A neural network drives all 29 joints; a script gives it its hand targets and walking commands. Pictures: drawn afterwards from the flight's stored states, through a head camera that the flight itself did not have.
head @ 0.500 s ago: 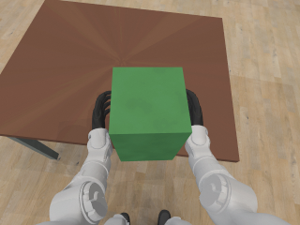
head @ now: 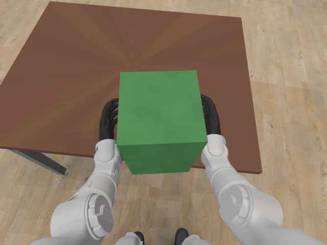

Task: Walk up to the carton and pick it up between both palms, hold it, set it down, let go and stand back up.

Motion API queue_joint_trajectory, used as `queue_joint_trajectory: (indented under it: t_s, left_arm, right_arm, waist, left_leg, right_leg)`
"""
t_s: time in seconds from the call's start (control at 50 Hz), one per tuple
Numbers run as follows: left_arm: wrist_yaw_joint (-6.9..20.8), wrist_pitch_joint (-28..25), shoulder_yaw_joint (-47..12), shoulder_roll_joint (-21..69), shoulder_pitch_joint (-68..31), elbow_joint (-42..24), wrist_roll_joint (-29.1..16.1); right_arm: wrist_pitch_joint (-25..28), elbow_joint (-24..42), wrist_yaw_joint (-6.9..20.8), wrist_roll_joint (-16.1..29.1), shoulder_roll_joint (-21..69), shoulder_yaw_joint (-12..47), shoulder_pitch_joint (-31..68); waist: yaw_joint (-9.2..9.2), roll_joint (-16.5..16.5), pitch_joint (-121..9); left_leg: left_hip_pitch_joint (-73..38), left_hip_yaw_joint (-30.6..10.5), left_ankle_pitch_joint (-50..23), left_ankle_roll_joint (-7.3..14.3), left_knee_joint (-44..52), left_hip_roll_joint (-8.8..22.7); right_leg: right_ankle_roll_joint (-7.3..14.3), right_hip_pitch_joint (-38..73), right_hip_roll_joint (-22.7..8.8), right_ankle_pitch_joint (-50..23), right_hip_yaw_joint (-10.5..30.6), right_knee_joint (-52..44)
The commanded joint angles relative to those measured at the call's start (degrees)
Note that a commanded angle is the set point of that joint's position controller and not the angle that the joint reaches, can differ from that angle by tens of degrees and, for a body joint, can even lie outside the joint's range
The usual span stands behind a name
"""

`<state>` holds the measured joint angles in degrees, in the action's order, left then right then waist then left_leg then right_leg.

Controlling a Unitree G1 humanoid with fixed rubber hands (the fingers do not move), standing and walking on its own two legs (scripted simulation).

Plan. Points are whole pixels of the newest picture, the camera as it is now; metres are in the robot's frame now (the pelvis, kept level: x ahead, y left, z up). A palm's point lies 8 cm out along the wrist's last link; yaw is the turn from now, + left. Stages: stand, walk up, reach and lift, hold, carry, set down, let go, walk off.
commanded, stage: reach and lift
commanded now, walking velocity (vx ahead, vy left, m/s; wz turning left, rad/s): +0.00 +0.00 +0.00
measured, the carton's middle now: (159, 130) +0.40 +0.03 -0.04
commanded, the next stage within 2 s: none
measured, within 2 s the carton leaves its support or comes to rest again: leaves its support in 0.64 s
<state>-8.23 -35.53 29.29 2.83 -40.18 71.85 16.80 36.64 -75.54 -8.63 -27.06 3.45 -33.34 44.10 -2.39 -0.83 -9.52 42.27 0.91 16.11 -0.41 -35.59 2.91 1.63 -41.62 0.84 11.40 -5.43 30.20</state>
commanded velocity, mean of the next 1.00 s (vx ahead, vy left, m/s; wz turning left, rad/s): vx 0.00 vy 0.00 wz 0.00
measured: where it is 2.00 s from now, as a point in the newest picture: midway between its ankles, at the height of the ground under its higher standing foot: outside the picture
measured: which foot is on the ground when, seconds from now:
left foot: down 0.00-1.00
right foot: down 0.00-1.00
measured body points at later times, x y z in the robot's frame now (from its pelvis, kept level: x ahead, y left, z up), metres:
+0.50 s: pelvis -0.01 +0.00 -0.01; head +0.09 +0.01 +0.43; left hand +0.38 +0.17 -0.02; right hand +0.41 -0.10 +0.00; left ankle -0.01 +0.12 -0.72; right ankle +0.01 -0.11 -0.72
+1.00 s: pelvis -0.02 +0.00 +0.00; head +0.00 +0.00 +0.45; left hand +0.39 +0.16 +0.08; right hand +0.41 -0.11 +0.10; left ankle -0.01 +0.12 -0.72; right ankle +0.01 -0.11 -0.72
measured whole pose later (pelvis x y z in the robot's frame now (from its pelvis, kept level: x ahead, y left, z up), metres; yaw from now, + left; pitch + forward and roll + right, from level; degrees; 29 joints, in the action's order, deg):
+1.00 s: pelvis -0.02 +0.00 +0.00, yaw +2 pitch +15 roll -2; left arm -11.1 -18.7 7.8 -2.6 -44.7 70.9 -5.4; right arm 13.3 -65.7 -11.2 -1.0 -0.4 -7.1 46.2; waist 0.6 -2.7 -14.5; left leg 34.8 -1.5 14.7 -0.2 -34.7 1.1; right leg 1.1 -33.8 0.3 11.4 -5.1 30.4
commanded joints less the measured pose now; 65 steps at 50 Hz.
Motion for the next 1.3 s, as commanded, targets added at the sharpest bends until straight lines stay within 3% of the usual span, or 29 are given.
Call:
queue_joint_trajectory:
  t_s: [0.0,0.04,0.08,0.12,0.2,0.32,0.34,0.44,0.46,0.54,0.56,0.62,0.68,0.7,0.76,0.78,0.82,0.84,0.9,0.92,0.96,1.0,1.04,1.06,1.12,1.16,1.2,1.28]
  left_arm:
    - [5.9,-3.8,-15.0,27.8,-27.5,1.1,4.7]
    - [6.2,-4.3,-15.3,27.4,-29.5,1.4,3.9]
    - [6.4,-4.5,-16.9,28.6,-30.5,1.6,3.3]
    - [6.5,-4.6,-16.3,27.9,-31.9,1.9,3.3]
    - [6.8,-4.7,-16.7,27.4,-30.9,3.8,2.5]
    - [6.8,-4.7,-19.6,28.8,-34.9,5.0,0.2]
    - [6.6,-4.3,-20.2,29.5,-33.8,6.0,-0.2]
    - [6.2,-3.8,-24.0,31.4,-36.6,4.5,-4.3]
    - [6.2,-3.9,-25.3,31.9,-38.1,3.7,-5.7]
    - [6.1,-2.9,-30.5,35.1,-36.8,0.6,-9.1]
    - [6.3,-2.5,-32.2,35.8,-36.7,-0.6,-10.1]
    - [5.7,-2.5,-35.1,37.1,-43.4,-7.5,-12.0]
    - [5.6,-0.6,-36.9,38.3,-42.0,-8.7,-12.9]
    - [5.4,0.3,-38.0,39.0,-42.7,-10.6,-13.4]
    - [5.0,2.9,-39.2,39.1,-47.3,-15.4,-15.2]
    - [5.0,4.2,-39.6,39.4,-48.4,-15.3,-15.4]
    - [5.1,6.0,-41.5,39.7,-52.7,-20.3,-16.6]
    - [5.0,7.7,-41.8,40.7,-51.8,-19.8,-16.5]
    - [5.7,11.2,-40.9,40.9,-54.7,-21.0,-16.8]
    - [6.1,12.4,-38.2,39.3,-53.3,-18.0,-16.2]
    - [6.9,14.0,-34.4,37.1,-51.1,-15.2,-15.2]
    - [7.4,15.3,-32.3,37.0,-49.0,-14.1,-13.7]
    - [8.2,17.0,-29.2,35.2,-48.8,-13.0,-12.1]
    - [8.2,17.6,-29.0,35.0,-46.8,-14.8,-11.3]
    - [9.2,21.0,-26.5,34.6,-42.6,-14.9,-8.3]
    - [9.5,22.8,-27.2,35.3,-41.1,-18.4,-8.0]
    - [9.4,24.0,-29.6,37.6,-40.2,-24.7,-7.7]
    - [7.7,26.6,-39.2,41.6,-44.5,-40.4,-11.4]
  right_arm:
    - [5.4,-7.4,8.3,-8.6,33.7,18.3,25.0]
    - [5.7,-8.7,8.2,-8.9,33.6,18.0,25.4]
    - [6.3,-9.1,8.0,-8.5,33.0,17.5,26.0]
    - [6.0,-11.3,7.8,-9.0,32.9,16.8,25.8]
    - [6.5,-11.8,7.8,-8.0,32.8,18.2,26.4]
    - [5.5,-14.1,7.6,-7.5,32.5,18.6,27.7]
    - [5.4,-13.3,7.7,-7.0,31.9,19.1,28.8]
    - [3.4,-12.1,8.1,-1.8,33.2,24.5,30.7]
    - [2.8,-11.9,7.9,-0.6,33.6,25.7,30.8]
    - [0.8,-5.3,7.5,5.7,36.2,33.0,30.4]
    - [-0.1,-3.5,7.2,6.8,36.9,34.4,30.1]
    - [-2.8,-0.2,7.4,8.8,39.4,37.0,30.5]
    - [-5.6,6.9,7.0,11.9,41.6,41.5,31.5]
    - [-6.8,8.9,6.9,13.5,41.9,42.8,31.5]
    - [-11.8,13.1,6.7,17.3,43.6,46.0,32.8]
    - [-13.6,14.5,6.5,17.9,44.0,46.1,33.0]
    - [-16.4,16.8,6.1,19.4,45.1,46.5,33.6]
    - [-17.5,18.6,6.0,20.1,44.8,46.6,34.8]
    - [-21.8,19.3,6.1,21.6,43.5,44.5,36.0]
    - [-23.2,20.1,6.3,22.0,43.7,44.9,36.7]
    - [-26.0,18.5,6.7,22.6,43.4,43.1,35.3]
    - [-27.4,18.0,6.8,23.5,43.3,42.4,34.0]
    - [-28.9,16.0,7.0,23.5,41.7,40.0,33.6]
    - [-29.2,16.3,7.1,24.4,41.7,40.5,32.0]
    - [-30.2,16.4,7.1,24.5,38.8,39.0,31.1]
    - [-30.1,18.9,7.2,25.3,38.6,40.0,30.0]
    - [-29.9,22.8,7.1,26.4,39.6,42.5,29.3]
    - [-30.2,35.9,6.8,29.7,43.3,50.8,31.6]
  waist:
    - [-1.84,2.1,-35.8]
    - [-1.46,2.6,-36.3]
    - [-0.63,0.4,-37.7]
    - [-0.51,1.2,-36.4]
    - [-1.1,0.3,-38.4]
    - [0.44,-0.3,-39.4]
    - [-0.52,-1.4,-39.8]
    - [-0.41,-1.9,-42.4]
    - [0.44,-1.6,-43.0]
    - [1.13,-2.7,-46.2]
    - [2.05,-2.5,-46.0]
    - [3.22,-3.3,-48.4]
    - [2.29,-2.9,-47.4]
    - [2.29,-4.2,-46.7]
    - [2.53,-2.5,-41.7]
    - [2.81,-2.2,-39.7]
    - [4.35,-2.6,-40.0]
    - [4.29,-2.6,-39.1]
    - [5.37,-2.3,-36.7]
    - [3.97,-0.1,-34.7]
    - [3.39,2.5,-30.5]
    - [3.56,1.4,-28.8]
    - [3.44,1.1,-24.8]
    - [3.06,-0.2,-24.7]
    - [3.26,-0.1,-18.7]
    - [3.6,0.0,-19.4]
    - [3.96,-1.5,-22.0]
    - [4.53,-2.1,-31.4]
  left_leg:
    - [-2.9,4.0,-21.1,-1.7,1.8,-2.0]
    - [-1.7,4.3,-18.5,-1.5,2.3,-2.2]
    - [-3.4,3.9,-18.8,-2.2,2.2,-2.2]
    - [-3.6,4.2,-17.6,-2.0,2.2,-2.4]
    - [-1.3,4.0,-16.9,-1.9,2.0,-2.8]
    - [-4.2,3.4,-17.0,-2.5,0.8,-2.7]
    - [-4.5,3.2,-17.9,-2.6,0.4,-2.8]
    - [-6.8,1.9,-21.0,-3.1,-1.6,-2.8]
    - [-7.4,1.7,-21.0,-3.2,-1.9,-3.0]
    - [-10.1,0.0,-26.1,-3.8,-3.6,-3.5]
    - [-11.0,-0.4,-27.3,-3.9,-3.8,-3.6]
    - [-11.7,-1.4,-26.4,-4.0,-4.3,-3.6]
    - [-11.8,-2.0,-25.3,-3.1,-4.3,-3.9]
    - [-12.2,-2.6,-25.2,-3.4,-3.8,-3.7]
    - [-13.5,-3.0,-21.4,-2.7,-1.6,-4.0]
    - [-13.2,-3.0,-17.4,-2.3,-0.2,-4.1]
    - [-14.1,-2.9,-15.4,-2.3,1.4,-4.3]
    - [-15.2,-3.0,-15.5,-2.3,1.8,-4.3]
    - [-16.4,-3.0,-13.9,-2.4,4.3,-4.2]
    - [-15.1,-2.6,-10.9,-1.2,5.2,-4.5]
    - [-13.9,-2.4,-6.2,0.1,9.0,-4.5]
    - [-15.4,-2.5,-7.7,0.0,10.2,-4.6]
    - [-17.8,-2.0,-6.5,-0.1,12.4,-4.5]
    - [-20.0,-2.0,-9.2,-0.7,12.8,-4.4]
    - [-23.6,-1.8,-12.5,-1.7,14.5,-4.1]
    - [-27.7,-1.8,-18.8,-2.7,14.4,-3.9]
    - [-31.1,-2.0,-26.1,-4.1,13.8,-4.0]
    - [-33.4,-2.3,-31.9,-4.9,12.0,-4.5]
  right_leg:
    - [-1.0,29.3,0.3,-25.7,0.3,4.5]
    - [-1.3,29.4,0.0,-25.1,0.6,4.6]
    - [-0.7,27.3,0.2,-24.1,0.4,4.1]
    - [-0.7,25.9,0.2,-21.4,0.5,3.6]
    - [-1.1,27.3,0.2,-24.0,0.7,4.6]
    - [-0.6,21.9,1.3,-19.6,0.2,3.9]
    - [-0.2,21.4,1.5,-19.2,0.2,3.9]
    - [-0.8,20.8,2.6,-20.8,0.2,5.3]
    - [-1.1,21.0,2.8,-21.4,0.3,5.7]
    - [-1.8,23.4,3.3,-27.6,1.1,6.9]
    - [-2.0,24.1,3.4,-28.9,1.4,6.9]
    - [-1.7,22.4,3.6,-24.4,1.7,7.1]
    - [-1.9,23.7,3.4,-23.0,2.8,6.6]
    - [-1.8,23.8,3.5,-22.9,2.9,6.6]
    - [-2.2,24.7,3.3,-17.1,3.5,4.7]
    - [-2.0,24.0,2.8,-12.8,3.9,3.6]
    - [-1.8,25.1,2.1,-10.3,4.7,1.8]
    - [-1.5,25.1,2.1,-10.0,4.7,0.9]
    - [-0.8,27.1,1.3,-7.9,5.1,-1.6]
    - [-1.2,28.6,0.7,-6.6,5.7,-2.3]
    - [-1.9,32.4,-0.1,-6.2,6.0,-3.5]
    - [-2.0,35.9,-0.6,-10.2,6.2,-4.2]
    - [-1.6,36.0,-0.8,-8.0,6.1,-6.3]
    - [-1.5,37.6,-0.7,-10.7,6.0,-6.7]
    - [-1.2,40.8,-0.4,-14.2,5.3,-8.8]
    - [-1.6,43.1,0.4,-19.6,4.8,-9.2]
    - [-2.0,45.9,1.0,-26.0,4.3,-8.9]
    - [-2.3,47.5,1.6,-28.5,4.7,-8.4]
